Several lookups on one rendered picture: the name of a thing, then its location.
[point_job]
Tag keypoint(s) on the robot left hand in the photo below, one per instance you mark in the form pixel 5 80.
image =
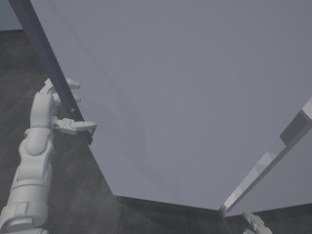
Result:
pixel 44 107

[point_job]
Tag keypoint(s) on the fridge door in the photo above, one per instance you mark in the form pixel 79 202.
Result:
pixel 188 95

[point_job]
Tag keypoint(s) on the robot left forearm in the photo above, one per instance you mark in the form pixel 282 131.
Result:
pixel 27 204

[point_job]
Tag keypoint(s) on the handle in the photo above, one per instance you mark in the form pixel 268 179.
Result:
pixel 36 35

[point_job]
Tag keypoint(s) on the robot right hand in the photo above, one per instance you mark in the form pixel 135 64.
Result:
pixel 256 223

